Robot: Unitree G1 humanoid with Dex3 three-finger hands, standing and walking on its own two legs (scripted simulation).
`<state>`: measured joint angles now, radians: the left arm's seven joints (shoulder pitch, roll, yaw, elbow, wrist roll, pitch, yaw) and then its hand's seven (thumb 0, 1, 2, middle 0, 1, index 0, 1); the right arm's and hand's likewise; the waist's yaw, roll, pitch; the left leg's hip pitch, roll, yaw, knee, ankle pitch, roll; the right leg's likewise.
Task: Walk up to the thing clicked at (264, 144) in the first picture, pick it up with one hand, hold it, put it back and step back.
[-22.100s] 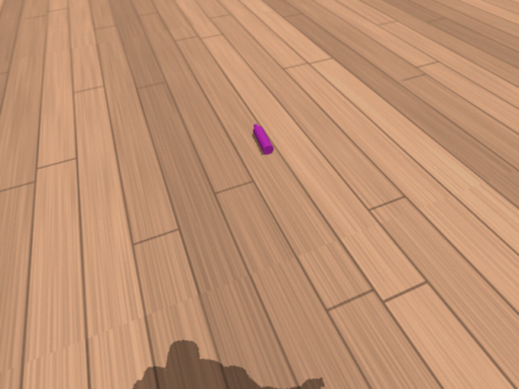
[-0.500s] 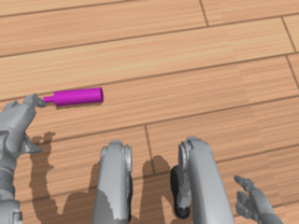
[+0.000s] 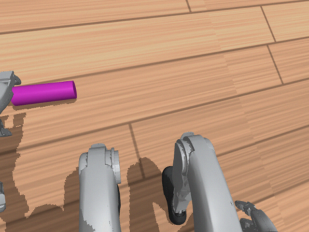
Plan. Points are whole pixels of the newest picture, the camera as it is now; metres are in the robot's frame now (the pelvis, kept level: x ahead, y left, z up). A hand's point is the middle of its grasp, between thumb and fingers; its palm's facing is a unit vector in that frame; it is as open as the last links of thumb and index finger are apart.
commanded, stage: rise first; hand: left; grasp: from above
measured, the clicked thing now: (37, 93) +0.52 +0.36 -0.33
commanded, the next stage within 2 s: none
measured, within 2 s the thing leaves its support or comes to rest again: neither
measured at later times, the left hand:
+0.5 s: hand (13, 104) +0.44 +0.36 -0.19, palm faces -0.47 -0.09 -0.88, open 13.8 cm
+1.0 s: hand (17, 100) +0.46 +0.36 -0.20, palm faces -0.46 -0.08 -0.88, open 14.1 cm
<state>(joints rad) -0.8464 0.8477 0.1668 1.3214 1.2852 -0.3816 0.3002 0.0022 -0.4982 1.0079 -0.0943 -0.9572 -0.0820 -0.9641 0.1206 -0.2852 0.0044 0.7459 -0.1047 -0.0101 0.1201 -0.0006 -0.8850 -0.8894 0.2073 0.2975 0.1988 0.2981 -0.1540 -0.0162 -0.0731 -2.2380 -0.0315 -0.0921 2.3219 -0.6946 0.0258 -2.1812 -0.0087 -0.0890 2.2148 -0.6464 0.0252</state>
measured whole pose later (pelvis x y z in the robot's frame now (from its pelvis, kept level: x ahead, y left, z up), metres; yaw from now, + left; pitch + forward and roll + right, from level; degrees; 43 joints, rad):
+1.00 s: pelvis +0.01 +0.00 -0.03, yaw -3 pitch +35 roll -11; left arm -0.97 0.95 0.19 1.43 1.31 -0.33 0.34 0.00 -0.53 1.01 -0.09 -1.03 -0.08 -1.03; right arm 0.13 -0.28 0.10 0.70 -0.15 -0.01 0.16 0.00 -0.91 -0.90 0.21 0.30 0.20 0.30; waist -0.23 -0.04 0.00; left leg -2.32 -0.02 -0.13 2.43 -0.73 0.03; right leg -2.25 0.01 -0.12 2.29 -0.66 0.04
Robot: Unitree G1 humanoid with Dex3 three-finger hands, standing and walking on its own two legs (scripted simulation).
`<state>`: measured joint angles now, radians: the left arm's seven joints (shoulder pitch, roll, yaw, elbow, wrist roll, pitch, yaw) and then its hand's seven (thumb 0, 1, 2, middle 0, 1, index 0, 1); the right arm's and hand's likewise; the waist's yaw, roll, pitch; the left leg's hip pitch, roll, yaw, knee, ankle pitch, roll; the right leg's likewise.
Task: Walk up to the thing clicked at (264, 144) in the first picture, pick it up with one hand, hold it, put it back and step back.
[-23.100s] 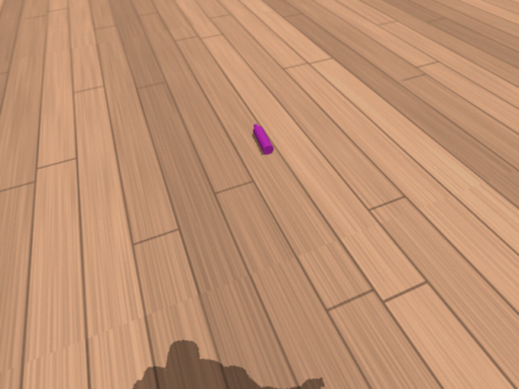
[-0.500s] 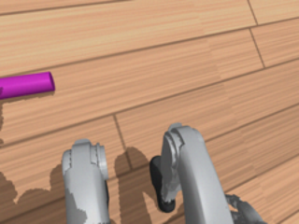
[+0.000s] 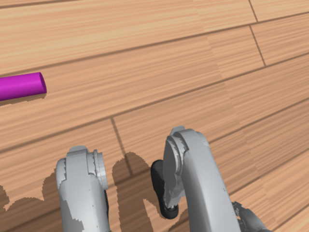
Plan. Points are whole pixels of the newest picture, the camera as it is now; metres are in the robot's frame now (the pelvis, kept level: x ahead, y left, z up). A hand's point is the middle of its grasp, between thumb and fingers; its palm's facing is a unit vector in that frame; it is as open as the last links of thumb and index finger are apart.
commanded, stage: rise first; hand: left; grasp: from above
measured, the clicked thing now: out of the picture +0.49 +0.39 -0.30
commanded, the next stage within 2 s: approach in 1.12 s
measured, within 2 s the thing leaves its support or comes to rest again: neither
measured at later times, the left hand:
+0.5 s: hand out of the picture +0.44 +0.38 -0.19, palm faces -0.45 -0.11 -0.88, open 14.1 cm
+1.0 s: hand out of the picture +0.45 +0.38 -0.19, palm faces -0.45 -0.11 -0.88, open 14.1 cm
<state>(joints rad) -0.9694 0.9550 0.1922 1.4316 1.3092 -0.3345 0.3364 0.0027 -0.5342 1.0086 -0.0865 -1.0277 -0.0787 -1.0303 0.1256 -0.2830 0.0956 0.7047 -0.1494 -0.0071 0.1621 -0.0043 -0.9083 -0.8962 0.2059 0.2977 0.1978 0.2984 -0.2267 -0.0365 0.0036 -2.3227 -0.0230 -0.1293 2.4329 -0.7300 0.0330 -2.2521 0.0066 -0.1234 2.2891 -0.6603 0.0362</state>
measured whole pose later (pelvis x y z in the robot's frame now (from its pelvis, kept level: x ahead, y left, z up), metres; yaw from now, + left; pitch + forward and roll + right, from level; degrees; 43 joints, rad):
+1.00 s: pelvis +0.00 +0.00 -0.01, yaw -2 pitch +33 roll -13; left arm -1.03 1.05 0.19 1.49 1.32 -0.34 0.33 0.00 -0.54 1.02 -0.09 -1.03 -0.08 -1.03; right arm 0.14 -0.31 0.16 0.66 -0.16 -0.01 0.17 0.00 -0.90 -0.89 0.21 0.30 0.20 0.30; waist -0.28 -0.06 0.05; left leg -2.34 -0.02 -0.16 2.47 -0.72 0.04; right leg -2.26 0.01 -0.15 2.30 -0.64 0.04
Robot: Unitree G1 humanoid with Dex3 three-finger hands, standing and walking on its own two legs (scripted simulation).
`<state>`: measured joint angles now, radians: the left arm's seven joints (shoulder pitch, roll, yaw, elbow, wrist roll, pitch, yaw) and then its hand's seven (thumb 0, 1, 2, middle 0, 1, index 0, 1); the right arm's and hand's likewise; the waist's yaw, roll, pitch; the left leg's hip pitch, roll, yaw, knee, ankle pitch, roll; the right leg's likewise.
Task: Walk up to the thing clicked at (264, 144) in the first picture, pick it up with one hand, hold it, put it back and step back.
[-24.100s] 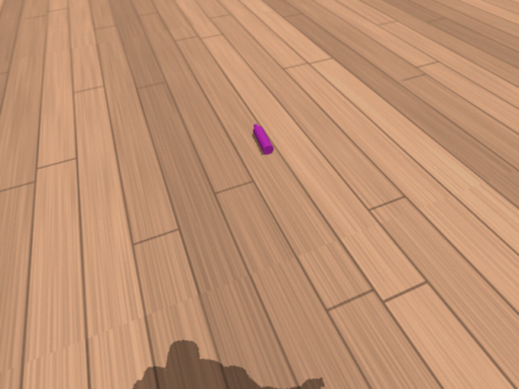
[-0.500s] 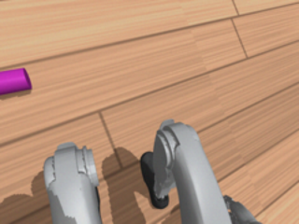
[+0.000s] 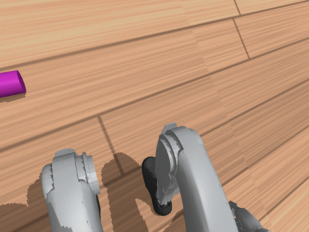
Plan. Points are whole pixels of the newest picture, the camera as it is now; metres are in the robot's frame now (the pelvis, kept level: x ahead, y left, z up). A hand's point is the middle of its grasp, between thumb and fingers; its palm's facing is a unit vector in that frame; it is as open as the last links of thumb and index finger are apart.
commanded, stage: rise first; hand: left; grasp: from above
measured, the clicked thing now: out of the picture +0.49 +0.40 -0.29
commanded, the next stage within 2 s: approach in 0.12 s
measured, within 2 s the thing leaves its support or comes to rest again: neither
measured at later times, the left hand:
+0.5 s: hand out of the picture +0.47 +0.37 -0.17, palm faces -0.43 -0.10 -0.90, open 14.1 cm
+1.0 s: hand out of the picture +0.46 +0.36 -0.19, palm faces -0.55 -0.16 -0.82, open 14.2 cm
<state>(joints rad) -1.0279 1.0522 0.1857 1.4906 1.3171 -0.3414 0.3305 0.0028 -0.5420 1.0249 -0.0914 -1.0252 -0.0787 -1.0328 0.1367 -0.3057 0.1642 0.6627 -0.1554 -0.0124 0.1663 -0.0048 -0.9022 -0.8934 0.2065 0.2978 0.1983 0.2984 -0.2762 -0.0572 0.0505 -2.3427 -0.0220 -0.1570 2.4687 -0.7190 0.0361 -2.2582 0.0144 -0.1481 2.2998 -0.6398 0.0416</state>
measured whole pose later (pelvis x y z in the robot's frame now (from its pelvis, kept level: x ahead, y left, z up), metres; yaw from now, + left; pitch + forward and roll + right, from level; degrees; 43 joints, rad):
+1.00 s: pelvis -0.01 -0.01 +0.01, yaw +0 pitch +32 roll -12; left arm -1.10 1.07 0.10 1.52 1.21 -0.27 0.20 0.00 -0.57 1.01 -0.08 -1.07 -0.08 -1.07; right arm 0.16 -0.34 0.24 0.61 -0.14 0.01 0.12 0.00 -0.90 -0.89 0.21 0.30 0.20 0.30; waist -0.33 -0.06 0.12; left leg -2.33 -0.01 -0.16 2.44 -0.69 0.03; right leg -2.26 0.02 -0.15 2.27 -0.60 0.03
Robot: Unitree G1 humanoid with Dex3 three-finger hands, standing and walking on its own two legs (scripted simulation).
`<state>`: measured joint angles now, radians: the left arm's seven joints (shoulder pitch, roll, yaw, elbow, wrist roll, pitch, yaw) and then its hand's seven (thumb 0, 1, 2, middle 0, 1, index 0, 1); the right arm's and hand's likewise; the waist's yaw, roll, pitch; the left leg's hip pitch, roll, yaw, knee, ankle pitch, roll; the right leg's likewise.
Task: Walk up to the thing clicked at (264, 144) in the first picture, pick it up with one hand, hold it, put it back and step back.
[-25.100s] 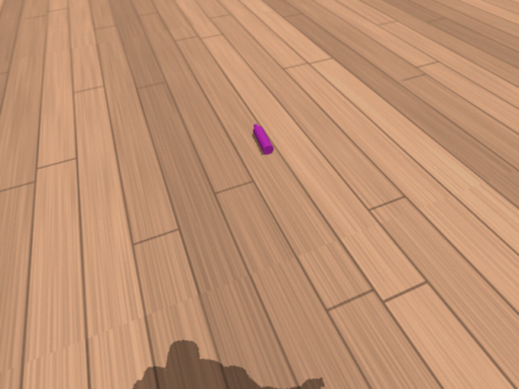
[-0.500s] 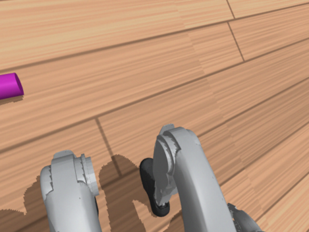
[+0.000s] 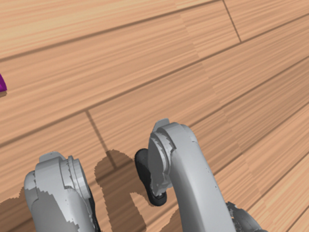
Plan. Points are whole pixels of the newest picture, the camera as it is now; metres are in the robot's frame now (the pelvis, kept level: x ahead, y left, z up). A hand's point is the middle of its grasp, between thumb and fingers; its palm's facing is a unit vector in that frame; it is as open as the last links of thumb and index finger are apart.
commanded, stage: rest palm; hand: left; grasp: from above
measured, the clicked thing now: out of the picture +0.50 +0.40 -0.30
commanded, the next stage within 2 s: none
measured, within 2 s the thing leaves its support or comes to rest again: neither
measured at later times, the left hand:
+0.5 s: hand out of the picture +0.48 +0.35 -0.19, palm faces -0.55 -0.14 -0.82, open 14.2 cm
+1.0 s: hand out of the picture +0.50 +0.36 -0.24, palm faces -0.46 -0.13 -0.88, open 14.2 cm
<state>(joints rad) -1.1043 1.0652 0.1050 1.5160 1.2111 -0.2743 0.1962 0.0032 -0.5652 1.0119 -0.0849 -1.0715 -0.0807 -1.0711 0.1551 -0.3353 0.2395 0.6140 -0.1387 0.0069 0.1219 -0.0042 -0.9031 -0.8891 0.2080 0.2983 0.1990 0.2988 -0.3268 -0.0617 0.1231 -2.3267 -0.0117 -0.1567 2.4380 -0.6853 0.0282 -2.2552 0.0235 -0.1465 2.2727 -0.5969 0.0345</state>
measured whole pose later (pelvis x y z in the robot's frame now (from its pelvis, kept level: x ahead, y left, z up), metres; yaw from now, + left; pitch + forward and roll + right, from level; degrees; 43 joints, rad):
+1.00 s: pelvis +0.01 +0.01 -0.01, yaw -3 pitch +31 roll -15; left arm -1.20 1.18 0.11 1.67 1.31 -0.23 0.41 0.00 -0.55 1.02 -0.09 -0.99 -0.07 -1.01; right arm 0.13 -0.33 0.32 0.59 -0.19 -0.09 0.12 -0.01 -0.90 -0.89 0.21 0.30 0.20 0.30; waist -0.41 -0.13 0.16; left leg -2.37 -0.01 -0.19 2.51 -0.72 0.04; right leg -2.27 0.04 -0.18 2.31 -0.61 0.05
